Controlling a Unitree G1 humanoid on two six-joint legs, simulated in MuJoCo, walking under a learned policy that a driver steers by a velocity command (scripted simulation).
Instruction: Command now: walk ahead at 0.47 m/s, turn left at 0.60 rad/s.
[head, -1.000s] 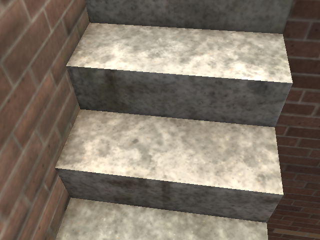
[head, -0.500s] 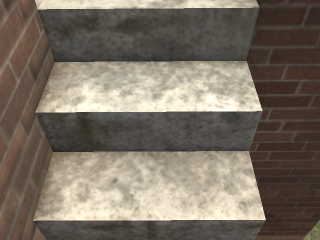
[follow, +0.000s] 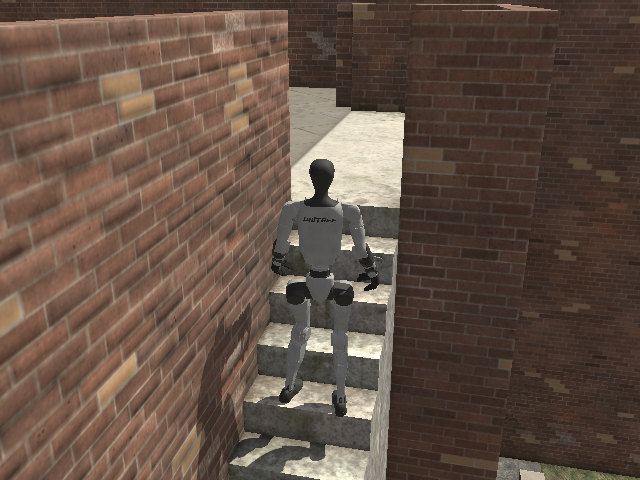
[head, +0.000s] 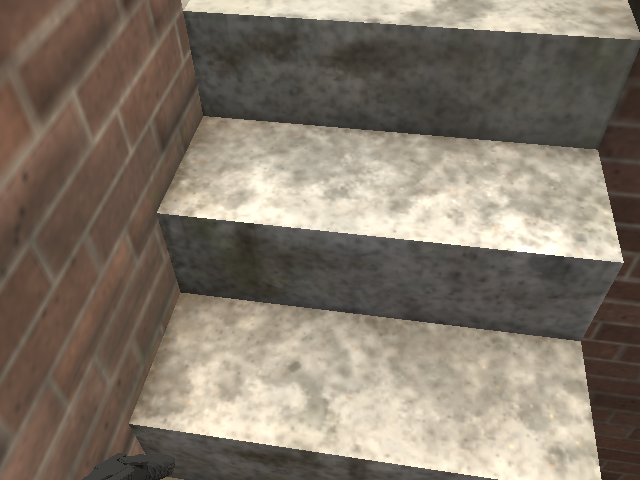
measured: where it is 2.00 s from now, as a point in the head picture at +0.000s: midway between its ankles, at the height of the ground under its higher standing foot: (385, 42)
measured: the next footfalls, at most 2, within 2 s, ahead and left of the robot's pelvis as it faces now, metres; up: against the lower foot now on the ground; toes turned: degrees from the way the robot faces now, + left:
left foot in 0.36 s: +0.22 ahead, +0.16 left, +0.20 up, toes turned +0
right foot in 0.76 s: +0.28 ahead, -0.14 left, +0.19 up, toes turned -20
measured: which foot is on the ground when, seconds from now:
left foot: up 0.00-0.34, down 0.36-0.74, up 0.76-1.00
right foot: down 0.00-0.38, up 0.40-0.74, down 0.76-1.00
